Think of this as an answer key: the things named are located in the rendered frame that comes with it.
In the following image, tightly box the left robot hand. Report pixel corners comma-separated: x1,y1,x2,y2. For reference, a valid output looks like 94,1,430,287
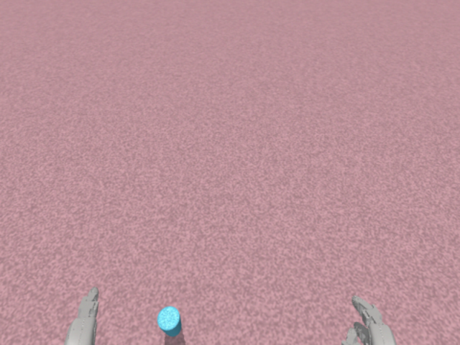
64,287,98,345

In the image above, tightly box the right robot hand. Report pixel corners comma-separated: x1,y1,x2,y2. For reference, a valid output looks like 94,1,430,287
341,295,397,345

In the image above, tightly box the cup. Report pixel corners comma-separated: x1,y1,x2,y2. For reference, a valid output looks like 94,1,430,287
157,306,182,336

